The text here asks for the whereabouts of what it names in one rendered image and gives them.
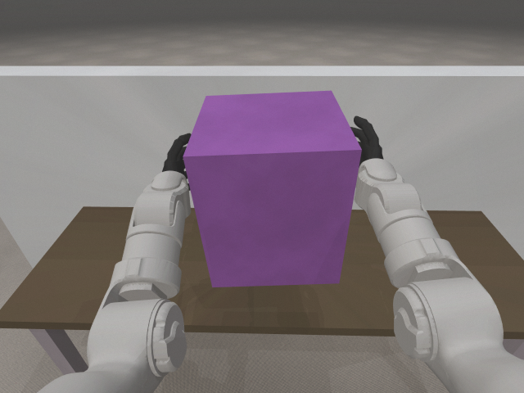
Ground left robot upper arm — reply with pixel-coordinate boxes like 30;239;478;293
37;299;187;393

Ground robot left hand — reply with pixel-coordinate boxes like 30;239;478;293
162;133;191;191

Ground robot right hand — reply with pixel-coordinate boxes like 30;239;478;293
350;116;384;166

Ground left robot forearm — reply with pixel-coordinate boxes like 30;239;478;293
87;171;191;365

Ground right robot forearm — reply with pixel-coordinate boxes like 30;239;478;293
355;158;504;339

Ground table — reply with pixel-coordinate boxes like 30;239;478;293
0;206;524;375

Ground carton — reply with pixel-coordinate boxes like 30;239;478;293
183;91;362;287

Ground right robot upper arm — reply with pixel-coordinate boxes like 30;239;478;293
393;277;524;393

